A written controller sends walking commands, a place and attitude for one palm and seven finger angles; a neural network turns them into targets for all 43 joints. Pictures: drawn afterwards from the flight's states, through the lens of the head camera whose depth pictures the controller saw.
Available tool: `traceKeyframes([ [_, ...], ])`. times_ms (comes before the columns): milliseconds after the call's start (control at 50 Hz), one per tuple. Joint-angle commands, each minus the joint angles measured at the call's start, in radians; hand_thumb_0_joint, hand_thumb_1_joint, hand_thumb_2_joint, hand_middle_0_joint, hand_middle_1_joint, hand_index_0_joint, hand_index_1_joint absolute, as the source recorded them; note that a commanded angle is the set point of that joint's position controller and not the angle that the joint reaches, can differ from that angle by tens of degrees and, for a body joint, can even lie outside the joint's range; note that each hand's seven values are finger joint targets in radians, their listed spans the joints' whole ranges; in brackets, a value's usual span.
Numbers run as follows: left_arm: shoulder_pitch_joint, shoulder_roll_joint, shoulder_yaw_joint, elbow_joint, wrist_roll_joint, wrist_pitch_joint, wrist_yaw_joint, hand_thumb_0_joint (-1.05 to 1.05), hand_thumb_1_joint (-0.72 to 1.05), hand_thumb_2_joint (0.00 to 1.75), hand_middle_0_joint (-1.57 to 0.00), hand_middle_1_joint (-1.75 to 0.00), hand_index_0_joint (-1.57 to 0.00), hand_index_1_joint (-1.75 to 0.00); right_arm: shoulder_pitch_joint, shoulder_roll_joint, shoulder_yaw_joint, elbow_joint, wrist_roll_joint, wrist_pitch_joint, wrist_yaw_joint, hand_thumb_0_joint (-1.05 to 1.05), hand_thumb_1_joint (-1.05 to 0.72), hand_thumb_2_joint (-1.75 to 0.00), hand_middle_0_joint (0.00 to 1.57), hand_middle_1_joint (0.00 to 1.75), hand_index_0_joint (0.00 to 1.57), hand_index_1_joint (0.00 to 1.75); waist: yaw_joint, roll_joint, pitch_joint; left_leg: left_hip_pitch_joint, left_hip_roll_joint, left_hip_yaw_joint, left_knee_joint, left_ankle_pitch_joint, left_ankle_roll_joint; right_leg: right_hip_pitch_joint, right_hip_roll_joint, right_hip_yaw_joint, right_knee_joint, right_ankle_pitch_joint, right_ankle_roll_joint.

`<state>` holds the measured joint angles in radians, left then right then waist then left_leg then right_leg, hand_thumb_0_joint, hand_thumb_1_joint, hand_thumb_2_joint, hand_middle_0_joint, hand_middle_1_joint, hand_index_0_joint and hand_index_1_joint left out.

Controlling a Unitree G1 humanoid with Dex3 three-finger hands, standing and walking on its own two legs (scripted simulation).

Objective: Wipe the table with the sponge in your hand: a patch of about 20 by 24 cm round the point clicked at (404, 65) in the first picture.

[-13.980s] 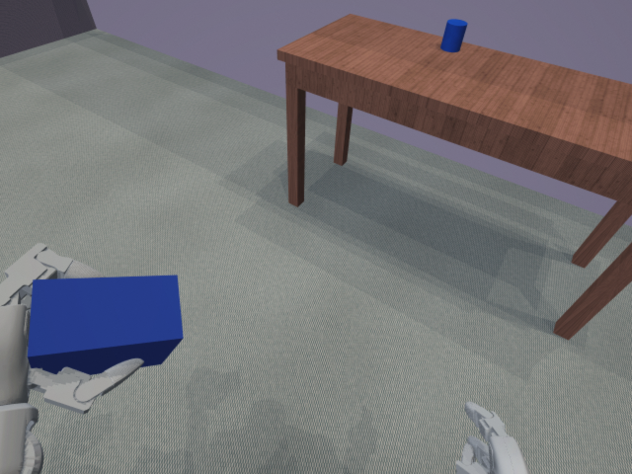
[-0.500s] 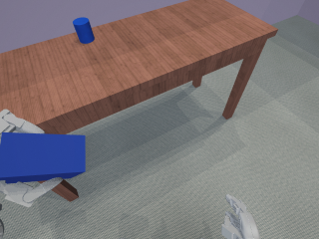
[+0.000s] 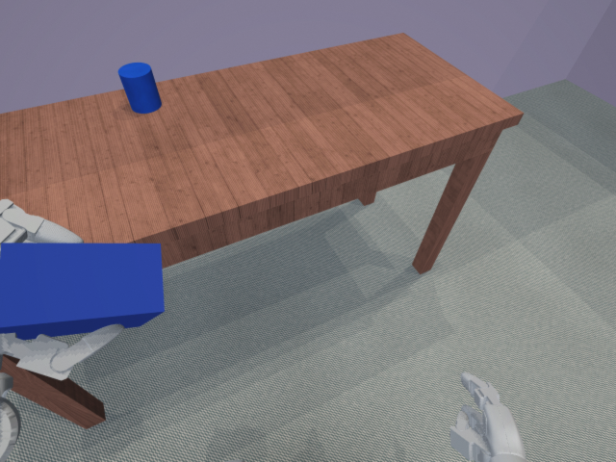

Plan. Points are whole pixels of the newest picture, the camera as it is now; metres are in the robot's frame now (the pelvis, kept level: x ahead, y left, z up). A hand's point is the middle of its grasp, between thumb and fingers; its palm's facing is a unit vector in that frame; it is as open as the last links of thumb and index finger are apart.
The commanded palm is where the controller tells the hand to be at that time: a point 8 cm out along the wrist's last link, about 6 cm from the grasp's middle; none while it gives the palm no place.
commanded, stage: take the last steps up to it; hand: left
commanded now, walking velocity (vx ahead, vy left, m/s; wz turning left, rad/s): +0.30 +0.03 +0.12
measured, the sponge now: (106, 291) +0.24 +0.21 +0.16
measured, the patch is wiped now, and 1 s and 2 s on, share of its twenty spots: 0.00 0.00 0.00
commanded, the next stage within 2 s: come to a stop and stand still in 1.24 s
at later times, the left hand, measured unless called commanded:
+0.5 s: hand (157, 234) +0.29 +0.17 +0.18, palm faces +0.40 -0.79 -0.47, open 10.7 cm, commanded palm +0.23 +0.22 +0.19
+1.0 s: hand (187, 196) +0.34 +0.16 +0.19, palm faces +0.48 -0.75 -0.46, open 10.7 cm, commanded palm +0.28 +0.20 +0.19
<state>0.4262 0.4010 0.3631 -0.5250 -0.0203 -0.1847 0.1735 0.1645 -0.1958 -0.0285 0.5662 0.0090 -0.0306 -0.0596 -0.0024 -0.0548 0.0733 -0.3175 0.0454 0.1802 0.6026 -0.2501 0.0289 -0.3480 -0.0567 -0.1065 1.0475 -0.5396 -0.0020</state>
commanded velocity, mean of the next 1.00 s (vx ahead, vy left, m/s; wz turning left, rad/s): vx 0.22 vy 0.07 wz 0.08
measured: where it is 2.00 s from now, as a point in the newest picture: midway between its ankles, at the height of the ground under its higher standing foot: outside the picture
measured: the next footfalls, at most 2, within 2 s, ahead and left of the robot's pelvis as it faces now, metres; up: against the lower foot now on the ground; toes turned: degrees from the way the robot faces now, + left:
right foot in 0.18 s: +0.10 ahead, -0.16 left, +0.00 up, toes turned -9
left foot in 0.58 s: +0.19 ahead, +0.07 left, +0.00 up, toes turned +13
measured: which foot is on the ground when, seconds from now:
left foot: down 0.00-0.20, up 0.22-0.56, down 0.58-0.90, up 0.92-1.00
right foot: up 0.00-0.16, down 0.18-0.58, up 0.60-0.86, down 0.88-1.00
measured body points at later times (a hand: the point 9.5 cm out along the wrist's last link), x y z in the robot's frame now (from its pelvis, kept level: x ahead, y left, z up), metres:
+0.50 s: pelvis +0.08 -0.07 +0.02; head +0.14 -0.07 +0.47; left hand +0.27 +0.21 +0.21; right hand +0.26 -0.32 -0.08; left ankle +0.13 +0.07 -0.69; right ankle +0.06 -0.16 -0.72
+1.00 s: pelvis +0.15 -0.09 +0.01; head +0.18 -0.12 +0.46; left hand +0.31 +0.19 +0.21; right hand +0.34 -0.28 -0.11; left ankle +0.13 +0.04 -0.66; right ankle +0.17 -0.17 -0.72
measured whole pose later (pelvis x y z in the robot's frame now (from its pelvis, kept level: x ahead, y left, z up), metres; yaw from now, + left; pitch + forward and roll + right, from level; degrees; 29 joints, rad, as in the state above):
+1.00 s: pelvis +0.15 -0.09 +0.01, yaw +6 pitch -1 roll +2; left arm 0.44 0.34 0.32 -0.48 -0.02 -0.19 0.14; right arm 0.18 -0.18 0.02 0.66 0.01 -0.06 -0.05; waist 0.04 0.03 0.07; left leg -0.44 0.03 0.05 1.03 -0.43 -0.03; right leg -0.28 -0.08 -0.16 0.62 -0.32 -0.05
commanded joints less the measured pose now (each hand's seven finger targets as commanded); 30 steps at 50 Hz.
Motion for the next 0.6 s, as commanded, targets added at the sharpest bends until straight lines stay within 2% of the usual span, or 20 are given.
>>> traceKeyframes([
  [0,-0.073,0.185,0.145,-0.301,-0.004,-0.090,0.005,0.00,0.10,1.30,-1.20,-1.60,-1.20,-1.60,-0.053,-0.117,-0.032,-0.130,0.006,-0.065,-0.003,0.00,-0.90,-0.90,0.20,0.30,0.20,0.30,0.026,0.283,-0.107,0.100,0.295,-0.315,-0.330,-0.016,0.175,-0.158,-0.078,0.056,-0.013,0.081,0.027],
  [20,-0.019,0.160,0.139,-0.300,-0.010,-0.093,0.003,0.00,0.10,1.30,-1.20,-1.60,-1.20,-1.60,-0.046,-0.114,-0.031,-0.130,0.006,-0.075,-0.001,0.00,-0.90,-0.90,0.20,0.30,0.20,0.30,0.030,0.314,-0.126,0.078,0.262,-0.239,-0.318,0.010,0.149,-0.092,-0.065,0.018,-0.110,0.097,0.032],
  [60,0.023,0.116,0.112,-0.278,-0.018,-0.090,-0.003,0.00,0.10,1.30,-1.20,-1.60,-1.20,-1.60,-0.024,-0.114,-0.026,-0.129,0.007,-0.094,0.006,0.00,-0.90,-0.90,0.20,0.30,0.20,0.30,0.021,0.332,-0.136,0.038,0.232,-0.179,-0.308,0.003,0.119,0.012,-0.035,-0.039,-0.254,0.124,0.042],
  [120,0.006,0.090,0.092,-0.201,-0.014,-0.074,-0.003,0.00,0.10,1.30,-1.20,-1.60,-1.20,-1.60,-0.019,-0.111,-0.023,-0.122,0.010,-0.099,0.000,0.00,-0.90,-0.90,0.20,0.30,0.20,0.30,0.023,0.239,-0.157,0.014,0.196,-0.131,-0.180,-0.106,0.071,0.151,0.008,-0.103,-0.466,0.198,0.055],
  [140,-0.020,0.093,0.089,-0.169,-0.010,-0.067,-0.002,0.00,0.10,1.30,-1.20,-1.60,-1.20,-1.60,-0.018,-0.105,-0.023,-0.115,0.010,-0.094,-0.004,0.00,-0.90,-0.90,0.20,0.30,0.20,0.30,0.022,0.154,-0.160,-0.024,0.163,-0.105,-0.075,-0.178,0.046,0.209,-0.008,-0.075,-0.554,0.215,0.047],
  [160,-0.050,0.108,0.091,-0.142,-0.001,-0.060,0.000,0.00,0.10,1.30,-1.20,-1.60,-1.20,-1.60,-0.013,-0.089,-0.024,-0.109,0.013,-0.088,-0.005,0.00,-0.90,-0.90,0.20,0.30,0.20,0.30,0.020,-0.037,-0.152,-0.098,0.086,-0.041,0.139,-0.250,0.010,0.233,-0.120,0.092,-0.676,0.159,0.001],
  [180,-0.068,0.163,0.116,-0.127,0.000,-0.045,0.006,0.00,0.10,1.30,-1.20,-1.60,-1.20,-1.60,-0.044,-0.068,-0.013,-0.127,0.010,-0.083,-0.007,0.00,-0.90,-0.90,0.20,0.30,0.20,0.30,0.031,-0.346,-0.121,-0.321,-0.025,-0.019,0.402,-0.346,-0.036,0.299,-0.332,0.459,-0.790,0.179,-0.105],
  [200,-0.087,0.187,0.140,-0.117,-0.013,-0.040,0.013,0.00,0.10,1.30,-1.20,-1.60,-1.20,-1.60,-0.087,-0.097,-0.010,-0.121,0.004,-0.087,-0.009,0.00,-0.90,-0.90,0.20,0.30,0.20,0.30,0.043,-0.288,-0.116,-0.409,-0.002,-0.133,0.568,-0.329,-0.041,0.327,-0.434,0.555,-0.823,0.263,-0.172],
  [220,-0.151,0.174,0.124,-0.137,-0.015,-0.049,0.001,0.00,0.10,1.30,-1.20,-1.60,-1.20,-1.60,-0.078,-0.108,-0.017,-0.101,0.004,-0.092,-0.006,0.00,-0.90,-0.90,0.20,0.30,0.20,0.30,0.022,-0.225,-0.104,-0.390,0.032,-0.191,0.643,-0.246,-0.044,0.272,-0.410,0.513,-0.824,0.235,-0.161],
  [240,-0.125,0.184,0.143,-0.122,-0.013,-0.057,-0.003,0.00,0.10,1.30,-1.20,-1.60,-1.20,-1.60,-0.087,-0.096,-0.007,-0.096,0.006,-0.089,-0.008,0.00,-0.90,-0.90,0.20,0.30,0.20,0.30,0.020,-0.162,-0.070,-0.410,0.047,-0.190,0.666,-0.208,-0.057,0.270,-0.397,0.475,-0.805,0.336,-0.170],
  [260,-0.097,0.175,0.144,-0.128,-0.012,-0.069,-0.006,0.00,0.10,1.30,-1.20,-1.60,-1.20,-1.60,-0.084,-0.092,0.001,-0.079,0.000,-0.077,-0.006,0.00,-0.90,-0.90,0.20,0.30,0.20,0.30,0.020,-0.094,-0.068,-0.397,0.056,-0.183,0.649,-0.174,-0.065,0.269,-0.366,0.363,-0.777,0.472,-0.162],
  [300,-0.075,0.169,0.139,-0.150,-0.006,-0.088,-0.006,0.00,0.10,1.30,-1.20,-1.60,-1.20,-1.60,-0.093,-0.085,0.006,-0.069,-0.004,-0.060,-0.004,0.00,-0.90,-0.90,0.20,0.30,0.20,0.30,0.019,-0.035,-0.112,-0.334,0.045,-0.140,0.516,-0.141,-0.064,0.304,-0.314,0.193,-0.724,0.680,-0.134],
  [320,-0.059,0.155,0.130,-0.151,-0.002,-0.097,-0.005,0.00,0.10,1.30,-1.20,-1.60,-1.20,-1.60,-0.086,-0.087,0.002,-0.072,-0.007,-0.057,0.001,0.00,-0.90,-0.90,0.20,0.30,0.20,0.30,0.016,-0.051,-0.127,-0.298,0.045,-0.114,0.434,-0.123,-0.060,0.316,-0.305,0.139,-0.711,0.737,-0.127],
  [360,-0.033,0.146,0.125,-0.180,-0.001,-0.103,0.001,0.00,0.10,1.30,-1.20,-1.60,-1.20,-1.60,-0.077,-0.084,-0.003,-0.088,-0.010,-0.057,0.007,0.00,-0.90,-0.90,0.20,0.30,0.20,0.30,0.024,-0.086,-0.157,-0.238,0.029,-0.058,0.273,-0.093,-0.053,0.352,-0.286,0.090,-0.697,0.788,-0.124],
  [440,0.028,0.148,0.140,-0.271,-0.005,-0.100,0.019,0.00,0.10,1.30,-1.20,-1.60,-1.20,-1.60,-0.064,-0.083,-0.021,-0.133,-0.007,-0.072,0.012,0.00,-0.90,-0.90,0.20,0.30,0.20,0.30,0.048,-0.118,-0.192,-0.157,0.002,-0.002,0.050,-0.080,-0.039,0.418,-0.296,0.087,-0.647,0.865,-0.132],
  [480,0.046,0.156,0.156,-0.300,-0.008,-0.097,0.024,0.00,0.10,1.30,-1.20,-1.60,-1.20,-1.60,-0.038,-0.091,-0.032,-0.138,-0.008,-0.068,0.011,0.00,-0.90,-0.90,0.20,0.30,0.20,0.30,0.035,-0.082,-0.214,-0.074,-0.023,0.018,-0.055,-0.010,-0.040,0.400,-0.276,0.077,-0.591,0.855,-0.113],
  [520,0.055,0.149,0.152,-0.306,-0.010,-0.097,0.028,0.00,0.10,1.30,-1.20,-1.60,-1.20,-1.60,-0.007,-0.100,-0.046,-0.141,-0.005,-0.061,0.000,0.00,-0.90,-0.90,0.20,0.30,0.20,0.30,0.000,0.006,-0.267,0.158,-0.033,0.019,-0.185,0.129,-0.024,0.300,-0.215,0.013,-0.399,0.793,-0.055],
  [540,0.036,0.150,0.152,-0.319,-0.011,-0.106,0.028,0.00,0.10,1.30,-1.20,-1.60,-1.20,-1.60,-0.011,-0.120,-0.055,-0.147,-0.002,-0.058,-0.004,0.00,-0.90,-0.90,0.20,0.30,0.20,0.30,-0.010,0.147,-0.288,0.301,0.065,-0.105,-0.201,0.204,0.025,0.152,-0.152,-0.020,-0.238,0.644,-0.015],
  [560,0.039,0.142,0.148,-0.321,-0.013,-0.115,0.027,0.00,0.10,1.30,-1.20,-1.60,-1.20,-1.60,-0.017,-0.137,-0.062,-0.148,0.001,-0.056,-0.001,0.00,-0.90,-0.90,0.20,0.30,0.20,0.30,0.000,0.365,-0.284,0.423,0.281,-0.395,-0.201,0.456,0.143,-0.092,-0.038,-0.040,-0.055,0.103,0.029],
  [580,0.033,0.166,0.155,-0.289,-0.003,-0.120,0.030,0.00,0.10,1.30,-1.20,-1.60,-1.20,-1.60,-0.015,-0.129,-0.056,-0.157,0.004,-0.059,0.004,0.00,-0.90,-0.90,0.20,0.30,0.20,0.30,0.004,0.367,-0.251,0.389,0.371,-0.544,-0.252,0.491,0.219,-0.178,0.007,0.025,0.103,-0.137,0.016],
])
